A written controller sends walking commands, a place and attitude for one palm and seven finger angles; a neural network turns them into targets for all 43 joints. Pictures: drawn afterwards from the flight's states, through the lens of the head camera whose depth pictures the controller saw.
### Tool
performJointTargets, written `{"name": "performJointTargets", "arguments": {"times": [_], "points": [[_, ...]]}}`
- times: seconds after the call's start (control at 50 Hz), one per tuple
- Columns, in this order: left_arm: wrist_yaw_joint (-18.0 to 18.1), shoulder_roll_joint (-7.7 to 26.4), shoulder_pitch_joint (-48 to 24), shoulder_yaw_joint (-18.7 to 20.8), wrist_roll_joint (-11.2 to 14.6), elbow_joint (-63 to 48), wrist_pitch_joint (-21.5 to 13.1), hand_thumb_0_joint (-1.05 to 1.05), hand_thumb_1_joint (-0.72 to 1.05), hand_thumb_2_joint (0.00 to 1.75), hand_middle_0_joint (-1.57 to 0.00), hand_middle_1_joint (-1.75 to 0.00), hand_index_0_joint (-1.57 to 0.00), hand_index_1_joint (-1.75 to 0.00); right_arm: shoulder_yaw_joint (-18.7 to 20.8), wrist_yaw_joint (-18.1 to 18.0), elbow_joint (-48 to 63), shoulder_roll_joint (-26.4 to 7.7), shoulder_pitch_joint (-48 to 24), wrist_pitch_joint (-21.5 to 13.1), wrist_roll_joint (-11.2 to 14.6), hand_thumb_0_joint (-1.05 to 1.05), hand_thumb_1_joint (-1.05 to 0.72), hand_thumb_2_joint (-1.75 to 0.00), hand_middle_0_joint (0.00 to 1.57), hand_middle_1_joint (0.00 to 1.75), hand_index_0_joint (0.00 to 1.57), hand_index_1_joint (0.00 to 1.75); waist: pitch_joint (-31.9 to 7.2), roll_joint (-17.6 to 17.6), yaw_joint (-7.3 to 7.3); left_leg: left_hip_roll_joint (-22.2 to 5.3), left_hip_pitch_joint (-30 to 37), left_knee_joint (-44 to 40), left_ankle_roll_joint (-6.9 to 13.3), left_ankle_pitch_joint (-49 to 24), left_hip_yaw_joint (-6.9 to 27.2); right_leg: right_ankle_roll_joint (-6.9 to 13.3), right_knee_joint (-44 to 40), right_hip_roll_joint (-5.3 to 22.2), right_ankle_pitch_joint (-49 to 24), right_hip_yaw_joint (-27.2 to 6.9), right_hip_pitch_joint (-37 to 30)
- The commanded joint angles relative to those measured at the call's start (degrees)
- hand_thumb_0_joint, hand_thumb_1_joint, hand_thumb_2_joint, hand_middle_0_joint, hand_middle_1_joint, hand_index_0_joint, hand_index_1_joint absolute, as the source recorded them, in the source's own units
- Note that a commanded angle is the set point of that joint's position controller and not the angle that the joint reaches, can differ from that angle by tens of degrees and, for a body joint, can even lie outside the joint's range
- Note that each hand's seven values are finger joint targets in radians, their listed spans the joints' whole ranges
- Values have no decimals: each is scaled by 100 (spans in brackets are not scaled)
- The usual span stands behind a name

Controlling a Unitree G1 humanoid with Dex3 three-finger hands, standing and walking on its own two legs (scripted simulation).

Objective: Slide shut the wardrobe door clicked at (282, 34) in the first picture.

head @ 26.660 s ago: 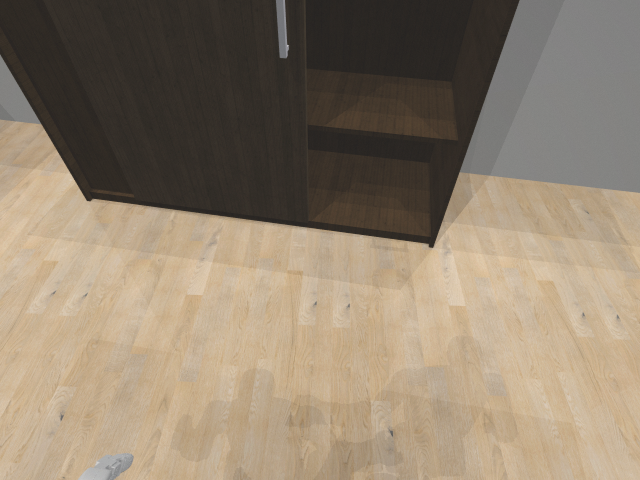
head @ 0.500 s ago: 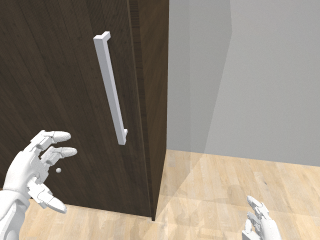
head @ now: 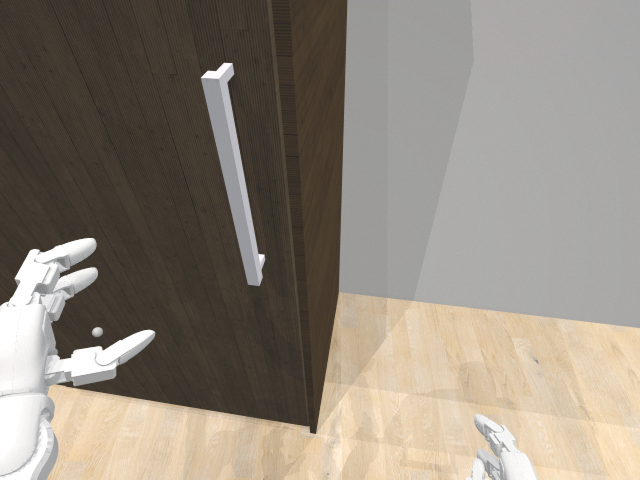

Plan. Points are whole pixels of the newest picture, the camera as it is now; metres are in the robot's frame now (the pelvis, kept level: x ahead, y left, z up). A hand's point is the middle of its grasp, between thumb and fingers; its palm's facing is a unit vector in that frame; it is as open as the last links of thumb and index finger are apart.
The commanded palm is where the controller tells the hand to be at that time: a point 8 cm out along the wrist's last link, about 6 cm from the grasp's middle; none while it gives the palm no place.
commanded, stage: draw the hand back to the body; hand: left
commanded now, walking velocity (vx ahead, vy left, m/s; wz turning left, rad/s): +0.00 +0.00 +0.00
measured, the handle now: (243, 192) +0.42 +0.16 +0.16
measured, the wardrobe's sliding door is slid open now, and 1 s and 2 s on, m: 0.00 0.00 0.00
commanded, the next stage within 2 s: step back with the hand held close in 0.66 s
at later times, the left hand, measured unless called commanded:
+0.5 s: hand (95, 330) +0.20 +0.25 +0.16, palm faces +0.45 -0.81 -0.37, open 7.6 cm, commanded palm +0.15 +0.29 +0.17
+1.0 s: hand (101, 313) +0.21 +0.25 +0.16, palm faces +0.38 -0.80 -0.46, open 7.4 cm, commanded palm +0.15 +0.29 +0.18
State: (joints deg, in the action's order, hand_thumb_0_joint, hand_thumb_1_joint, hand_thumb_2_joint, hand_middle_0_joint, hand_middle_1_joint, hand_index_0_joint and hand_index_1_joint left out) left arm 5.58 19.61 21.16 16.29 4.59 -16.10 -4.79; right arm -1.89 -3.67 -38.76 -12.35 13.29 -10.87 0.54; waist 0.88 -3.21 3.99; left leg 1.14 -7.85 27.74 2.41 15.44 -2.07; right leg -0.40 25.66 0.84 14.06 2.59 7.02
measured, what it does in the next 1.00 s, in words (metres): stands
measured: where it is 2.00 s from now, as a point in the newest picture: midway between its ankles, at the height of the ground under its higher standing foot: outside the picture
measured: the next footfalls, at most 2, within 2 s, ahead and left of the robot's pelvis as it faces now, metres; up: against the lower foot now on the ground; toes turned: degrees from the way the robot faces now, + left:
right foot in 1.82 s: -0.18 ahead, -0.11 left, +0.00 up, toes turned -3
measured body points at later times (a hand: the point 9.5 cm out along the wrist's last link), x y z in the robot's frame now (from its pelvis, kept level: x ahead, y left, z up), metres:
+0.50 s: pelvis +0.01 -0.01 +0.00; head -0.01 -0.03 +0.45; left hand +0.17 +0.29 +0.18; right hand +0.21 -0.23 -0.07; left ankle +0.00 +0.09 -0.74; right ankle +0.00 -0.13 -0.74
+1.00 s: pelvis -0.01 +0.00 +0.00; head +0.01 -0.01 +0.45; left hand +0.19 +0.29 +0.19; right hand +0.17 -0.24 -0.08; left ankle +0.00 +0.09 -0.74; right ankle +0.00 -0.13 -0.74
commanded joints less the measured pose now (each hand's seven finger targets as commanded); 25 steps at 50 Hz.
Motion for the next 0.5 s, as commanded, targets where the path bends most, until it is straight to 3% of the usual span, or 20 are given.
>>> {"name": "performJointTargets", "arguments": {"times": [0.0, 0.08, 0.16, 0.24, 0.26, 0.34, 0.4, 0.48], "points": [[114, 1097, -524, 745, -24, -1398, -463, 0, 43, 67, -22, -58, -22, -58, 304, -31, 1030, -719, -903, -304, -22, 0, -90, -90, 20, 30, 20, 30, -504, -190, 57, -343, 23, -680, -240, -958, 442, 236, -383, 44, -701, -106, -133], [71, 1075, -181, 811, 6, -1431, -459, 0, 57, 74, -21, -49, -21, -49, 346, 19, 1068, -718, -895, -222, -12, 0, -90, -90, 20, 30, 20, 30, -434, 62, 70, -361, 46, -629, -240, -1280, 353, 213, -417, 28, -932, -111, -172], [72, 1141, -105, 927, 16, -1473, -461, 0, 72, 81, -21, -41, -21, -41, 370, 4, 1086, -707, -896, -148, -3, 0, -90, -90, 20, 30, 20, 30, -313, 100, 64, -344, 37, -619, -213, -1240, 284, 204, -495, 26, -957, -133, -151], [88, 1240, -129, 1028, 5, -1784, -476, 0, 86, 88, -20, -32, -20, -32, 378, -23, 1120, -693, -890, -137, -22, 0, -90, -90, 20, 30, 20, 30, -445, -153, 74, -312, 163, -560, -200, -1398, 233, 208, -514, 39, -1138, -169, -219], [92, 1205, -38, 1027, 18, -1723, -473, 0, 90, 90, -20, -30, -20, -30, 375, -21, 1109, -674, -892, -132, -19, 0, -90, -90, 20, 30, 20, 30, -417, -30, 78, -311, 148, -554, -197, -1402, 247, 204, -516, 39, -1146, -163, -209], [93, 1079, -203, 850, -1, -1646, -418, 0, 90, 90, -20, -30, -20, -30, 362, -34, 1079, -678, -893, -101, -16, 0, -90, -90, 20, 30, 20, 30, -151, -215, 13, -319, 184, -576, -199, -1250, 228, 198, -616, 33, -975, -174, -24], [95, 1096, -172, 879, 0, -1671, -418, 0, 90, 90, -20, -30, -20, -30, 388, -38, 1095, -689, -896, -90, -30, 0, -90, -90, 20, 30, 20, 30, -371, 69, 35, -304, 247, -542, -161, -1405, 206, 182, -579, 35, -1151, -169, -160], [100, 1131, -171, 915, -7, -1768, -406, 0, 90, 90, -20, -30, -20, -30, 379, -36, 1118, -664, -911, -81, -37, 0, -90, -90, 20, 30, 20, 30, -454, -118, 57, -295, 321, -554, -172, -1479, 194, 185, -566, 43, -1207, -170, -214]]}}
